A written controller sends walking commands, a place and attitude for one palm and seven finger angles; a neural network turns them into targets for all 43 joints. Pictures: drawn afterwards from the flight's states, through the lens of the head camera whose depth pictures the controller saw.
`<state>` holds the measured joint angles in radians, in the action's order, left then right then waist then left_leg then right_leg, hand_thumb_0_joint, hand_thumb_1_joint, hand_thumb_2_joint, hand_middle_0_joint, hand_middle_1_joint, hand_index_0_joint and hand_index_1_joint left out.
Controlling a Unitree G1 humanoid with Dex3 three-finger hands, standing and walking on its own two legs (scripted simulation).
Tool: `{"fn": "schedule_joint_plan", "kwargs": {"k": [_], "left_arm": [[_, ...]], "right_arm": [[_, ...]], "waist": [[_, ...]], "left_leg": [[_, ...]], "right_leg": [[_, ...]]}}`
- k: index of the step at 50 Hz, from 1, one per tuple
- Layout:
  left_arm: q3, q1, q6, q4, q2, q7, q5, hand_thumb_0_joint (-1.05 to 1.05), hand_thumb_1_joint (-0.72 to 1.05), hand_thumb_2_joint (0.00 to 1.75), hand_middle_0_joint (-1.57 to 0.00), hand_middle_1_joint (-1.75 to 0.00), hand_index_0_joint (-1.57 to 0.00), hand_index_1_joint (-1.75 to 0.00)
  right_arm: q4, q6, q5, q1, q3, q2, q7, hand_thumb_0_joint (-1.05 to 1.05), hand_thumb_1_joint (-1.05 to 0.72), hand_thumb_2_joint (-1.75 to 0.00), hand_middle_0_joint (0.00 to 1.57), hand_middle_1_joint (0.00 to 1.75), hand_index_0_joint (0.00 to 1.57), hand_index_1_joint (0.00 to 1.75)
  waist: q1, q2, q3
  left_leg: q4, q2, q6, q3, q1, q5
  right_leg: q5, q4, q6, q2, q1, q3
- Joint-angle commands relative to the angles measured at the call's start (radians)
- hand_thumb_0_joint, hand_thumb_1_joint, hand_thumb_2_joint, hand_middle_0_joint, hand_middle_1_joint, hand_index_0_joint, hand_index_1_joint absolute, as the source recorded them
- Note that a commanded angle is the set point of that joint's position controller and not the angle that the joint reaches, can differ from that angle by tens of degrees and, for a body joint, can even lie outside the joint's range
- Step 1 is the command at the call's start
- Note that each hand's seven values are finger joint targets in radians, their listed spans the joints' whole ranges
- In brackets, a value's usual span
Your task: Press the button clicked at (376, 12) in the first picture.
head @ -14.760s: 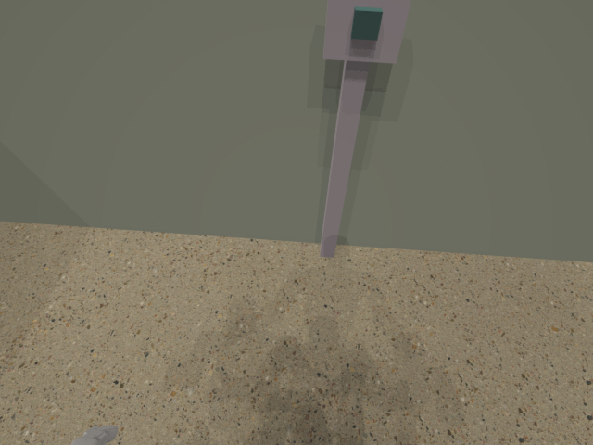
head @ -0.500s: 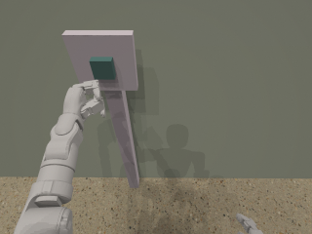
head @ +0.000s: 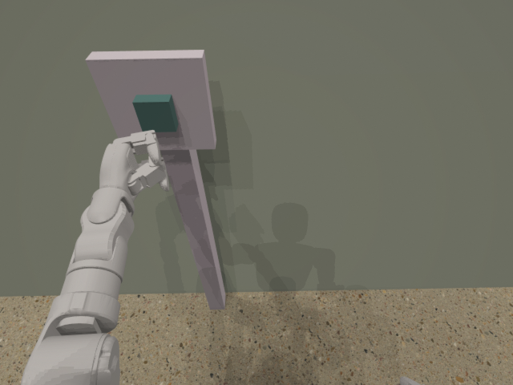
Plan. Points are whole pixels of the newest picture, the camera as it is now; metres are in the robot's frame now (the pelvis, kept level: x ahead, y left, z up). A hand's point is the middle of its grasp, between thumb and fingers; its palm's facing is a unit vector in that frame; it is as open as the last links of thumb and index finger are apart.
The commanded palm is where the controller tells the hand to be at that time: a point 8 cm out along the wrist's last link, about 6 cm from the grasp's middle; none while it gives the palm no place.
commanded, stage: aim a knuckle at the button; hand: left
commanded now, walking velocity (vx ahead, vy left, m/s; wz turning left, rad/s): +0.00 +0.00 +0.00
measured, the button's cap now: (157, 112) +0.51 +0.19 +0.18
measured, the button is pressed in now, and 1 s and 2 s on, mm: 0 4 11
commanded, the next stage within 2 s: press the button with the knuckle in 0.28 s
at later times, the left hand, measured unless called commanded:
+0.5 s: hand (168, 166) +0.41 +0.15 +0.15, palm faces +0.04 -1.00 +0.00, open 3.1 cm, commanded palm +0.39 +0.21 +0.15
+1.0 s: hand (180, 145) +0.46 +0.14 +0.15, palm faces +0.04 -1.00 -0.01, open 3.1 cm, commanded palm +0.43 +0.20 +0.15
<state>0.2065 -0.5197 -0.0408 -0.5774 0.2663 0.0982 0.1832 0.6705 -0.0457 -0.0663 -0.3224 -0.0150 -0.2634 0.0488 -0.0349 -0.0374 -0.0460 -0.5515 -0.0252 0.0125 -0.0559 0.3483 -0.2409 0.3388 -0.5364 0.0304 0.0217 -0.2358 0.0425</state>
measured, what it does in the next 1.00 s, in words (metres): stands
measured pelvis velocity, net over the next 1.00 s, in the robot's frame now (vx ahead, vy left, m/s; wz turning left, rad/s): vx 0.00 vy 0.00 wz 0.00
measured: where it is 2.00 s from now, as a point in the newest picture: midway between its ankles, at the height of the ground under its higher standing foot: outside the picture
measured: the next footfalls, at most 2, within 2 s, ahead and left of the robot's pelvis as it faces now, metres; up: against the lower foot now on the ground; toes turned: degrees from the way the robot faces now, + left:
none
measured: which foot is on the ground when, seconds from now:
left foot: down 0.00-1.00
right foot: down 0.00-1.00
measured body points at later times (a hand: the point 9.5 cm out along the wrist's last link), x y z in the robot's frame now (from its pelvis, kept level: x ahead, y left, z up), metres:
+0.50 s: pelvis +0.00 +0.00 +0.00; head +0.00 -0.01 +0.45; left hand +0.40 +0.20 +0.15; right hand +0.12 -0.24 -0.11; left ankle +0.03 +0.11 -0.73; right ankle -0.04 -0.10 -0.73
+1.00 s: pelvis +0.00 +0.00 +0.00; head +0.02 -0.01 +0.45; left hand +0.45 +0.19 +0.15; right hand +0.06 -0.26 -0.13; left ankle +0.03 +0.11 -0.73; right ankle -0.04 -0.10 -0.73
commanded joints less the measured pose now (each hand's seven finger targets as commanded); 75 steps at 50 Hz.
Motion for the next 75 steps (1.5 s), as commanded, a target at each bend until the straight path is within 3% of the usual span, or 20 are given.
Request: {"fn": "schedule_joint_plan", "kwargs": {"k": [1,5,12,16,19,30,33,34,41,42,47,48,54,56,59,61,62,64,66,75], "left_arm": [[0.041,-0.478,-0.054,0.223,0.183,-0.008,0.021,0.0,0.9,0.9,-1.3,-1.5,-1.3,-1.5],[0.017,-0.516,-0.059,0.221,0.167,-0.007,0.013,0.0,0.9,0.9,-1.3,-1.5,-1.3,-1.5],[0.034,-0.492,-0.06,0.157,0.18,-0.01,0.011,0.0,0.9,0.9,-1.3,-1.5,-1.3,-1.5],[0.022,-0.495,-0.066,0.179,0.161,-0.012,0.009,0.0,0.9,0.9,-1.3,-1.5,-1.3,-1.5],[0.019,-0.5,-0.066,0.186,0.155,-0.017,0.011,0.0,0.9,0.9,-1.3,-1.5,-1.3,-1.5],[0.02,-0.601,-0.082,0.133,0.164,-0.035,-0.004,0.0,0.9,0.9,-1.3,-1.5,-1.3,-1.5],[0.005,-0.615,-0.08,0.058,0.144,-0.037,-0.008,0.0,0.9,0.9,-1.3,-1.5,-1.3,-1.5],[0.035,-0.646,-0.082,0.044,0.182,-0.042,-0.008,0.0,0.9,0.9,-1.3,-1.5,-1.3,-1.5],[0.027,-0.748,-0.129,-0.046,0.184,-0.049,-0.031,0.0,0.9,0.9,-1.3,-1.5,-1.3,-1.5],[0.043,-0.754,-0.136,-0.067,0.196,-0.052,-0.031,0.0,0.9,0.9,-1.3,-1.5,-1.3,-1.5],[0.084,-0.78,-0.169,-0.112,0.252,-0.051,-0.047,0.0,0.9,0.9,-1.3,-1.5,-1.3,-1.5],[0.064,-0.781,-0.168,-0.133,0.227,-0.046,-0.046,0.0,0.9,0.9,-1.3,-1.5,-1.3,-1.5],[0.11,-0.868,-0.186,-0.192,0.297,-0.039,-0.049,0.0,0.9,0.9,-1.3,-1.5,-1.3,-1.5],[0.07,-0.909,-0.194,-0.188,0.254,-0.032,-0.048,0.0,0.9,0.9,-1.3,-1.5,-1.3,-1.5],[0.105,-0.927,-0.207,-0.236,0.301,-0.033,-0.048,0.0,0.9,0.9,-1.3,-1.5,-1.3,-1.5],[0.081,-0.952,-0.217,-0.236,0.271,-0.03,-0.05,0.0,0.9,0.9,-1.3,-1.5,-1.3,-1.5],[0.08,-0.973,-0.221,-0.25,0.275,-0.031,-0.048,0.0,0.9,0.9,-1.3,-1.5,-1.3,-1.5],[0.121,-0.981,-0.221,-0.288,0.335,-0.03,-0.048,0.0,0.9,0.9,-1.3,-1.5,-1.3,-1.5],[0.084,-1.019,-0.222,-0.312,0.31,-0.026,-0.057,0.0,0.9,0.9,-1.3,-1.5,-1.3,-1.5],[0.092,-1.123,-0.225,-0.419,0.367,-0.027,-0.057,0.0,0.9,0.9,-1.3,-1.5,-1.3,-1.5]], "right_arm": [[-0.136,-0.05,0.001,0.074,0.042,-0.123,0.016,0.0,-0.9,-0.9,0.2,0.3,0.2,0.3],[-0.141,-0.046,-0.001,0.092,0.033,-0.115,0.016,0.0,-0.9,-0.9,0.2,0.3,0.2,0.3],[-0.146,-0.038,0.001,0.091,0.033,-0.12,0.014,0.0,-0.9,-0.9,0.2,0.3,0.2,0.3],[-0.156,-0.039,0.0,0.096,0.032,-0.114,0.009,0.0,-0.9,-0.9,0.2,0.3,0.2,0.3],[-0.155,-0.037,0.002,0.091,0.034,-0.117,0.007,0.0,-0.9,-0.9,0.2,0.3,0.2,0.3],[-0.126,-0.035,0.005,0.065,0.039,-0.119,0.01,0.0,-0.9,-0.9,0.2,0.3,0.2,0.3],[-0.119,-0.035,0.006,0.051,0.038,-0.121,0.007,0.0,-0.9,-0.9,0.2,0.3,0.2,0.3],[-0.113,-0.033,0.008,0.041,0.039,-0.127,0.008,0.0,-0.9,-0.9,0.2,0.3,0.2,0.3],[-0.095,-0.03,0.014,-0.001,0.045,-0.129,0.002,0.0,-0.9,-0.9,0.2,0.3,0.2,0.3],[-0.093,-0.03,0.018,-0.013,0.046,-0.133,0.001,0.0,-0.9,-0.9,0.2,0.3,0.2,0.3],[-0.086,-0.025,0.023,-0.043,0.052,-0.139,-0.005,0.0,-0.9,-0.9,0.2,0.3,0.2,0.3],[-0.087,-0.025,0.02,-0.041,0.051,-0.136,-0.007,0.0,-0.9,-0.9,0.2,0.3,0.2,0.3],[-0.068,-0.019,0.022,-0.073,0.055,-0.145,-0.001,0.0,-0.9,-0.9,0.2,0.3,0.2,0.3],[-0.068,-0.023,0.023,-0.076,0.053,-0.141,-0.003,0.0,-0.9,-0.9,0.2,0.3,0.2,0.3],[-0.053,-0.024,0.025,-0.094,0.054,-0.149,-0.002,0.0,-0.9,-0.9,0.2,0.3,0.2,0.3],[-0.052,-0.028,0.025,-0.093,0.055,-0.145,-0.003,0.0,-0.9,-0.9,0.2,0.3,0.2,0.3],[-0.048,-0.029,0.027,-0.1,0.054,-0.148,-0.003,0.0,-0.9,-0.9,0.2,0.3,0.2,0.3],[-0.042,-0.03,0.026,-0.106,0.053,-0.157,0.0,0.0,-0.9,-0.9,0.2,0.3,0.2,0.3],[-0.04,-0.032,0.025,-0.108,0.049,-0.155,0.0,0.0,-0.9,-0.9,0.2,0.3,0.2,0.3],[-0.027,-0.048,0.026,-0.151,0.042,-0.176,0.004,0.0,-0.9,-0.9,0.2,0.3,0.2,0.3]], "waist": [[-0.006,0.07,-0.25],[-0.009,0.026,-0.25],[-0.001,0.062,-0.261],[0.003,0.023,-0.279],[-0.002,0.066,-0.275],[-0.014,0.019,-0.287],[-0.023,0.048,-0.254],[-0.024,0.047,-0.264],[-0.044,0.033,-0.288],[-0.045,0.066,-0.297],[-0.04,0.052,-0.345],[-0.046,0.031,-0.33],[-0.063,0.048,-0.311],[-0.076,0.018,-0.313],[-0.08,0.047,-0.311],[-0.086,0.007,-0.323],[-0.101,0.048,-0.306],[-0.096,0.046,-0.303],[-0.113,0.019,-0.279],[-0.155,0.027,-0.271]], "left_leg": [[0.031,0.024,0.037,0.052,-0.241,0.188],[0.028,0.03,0.038,0.048,-0.24,0.189],[0.019,0.029,0.038,0.053,-0.232,0.192],[0.017,0.029,0.034,0.054,-0.25,0.209],[0.017,0.026,0.035,0.057,-0.243,0.217],[0.014,0.022,0.03,0.066,-0.264,0.214],[0.016,0.023,0.032,0.067,-0.234,0.189],[0.015,0.023,0.032,0.067,-0.23,0.184],[0.001,0.021,0.029,0.068,-0.227,0.195],[-0.004,0.02,0.032,0.069,-0.218,0.195],[-0.017,0.022,0.033,0.064,-0.209,0.224],[-0.016,0.022,0.033,0.059,-0.207,0.222],[-0.022,0.023,0.038,0.055,-0.168,0.182],[-0.024,0.024,0.037,0.058,-0.186,0.179],[-0.028,0.022,0.038,0.064,-0.169,0.167],[-0.034,0.023,0.035,0.064,-0.189,0.157],[-0.035,0.022,0.04,0.067,-0.172,0.148],[-0.032,0.023,0.04,0.065,-0.138,0.116],[-0.032,0.022,0.038,0.066,-0.128,0.078],[-0.033,0.015,0.037,0.08,-0.055,-0.036]], "right_leg": [[-0.326,0.089,-0.018,0.007,-0.062,-0.023],[-0.338,0.083,-0.017,0.0,-0.061,-0.03],[-0.339,0.078,-0.016,0.001,-0.057,-0.03],[-0.35,0.069,-0.012,0.0,-0.062,-0.026],[-0.361,0.067,-0.015,0.003,-0.059,-0.022],[-0.322,0.065,-0.009,0.008,-0.095,-0.02],[-0.3,0.07,-0.011,0.009,-0.113,-0.019],[-0.295,0.068,-0.012,0.008,-0.112,-0.02],[-0.295,0.053,-0.011,0.011,-0.137,-0.022],[-0.298,0.05,-0.013,0.013,-0.132,-0.022],[-0.338,0.034,-0.012,0.013,-0.11,-0.028],[-0.34,0.035,-0.013,0.013,-0.125,-0.029],[-0.321,0.042,-0.019,0.013,-0.136,-0.036],[-0.307,0.043,-0.019,0.014,-0.163,-0.035],[-0.296,0.043,-0.02,0.016,-0.164,-0.038],[-0.272,0.041,-0.019,0.016,-0.192,-0.036],[-0.269,0.045,-0.022,0.017,-0.189,-0.038],[-0.247,0.047,-0.025,0.014,-0.187,-0.046],[-0.203,0.05,-0.025,0.014,-0.222,-0.046],[-0.077,0.053,-0.033,0.013,-0.274,-0.053]]}}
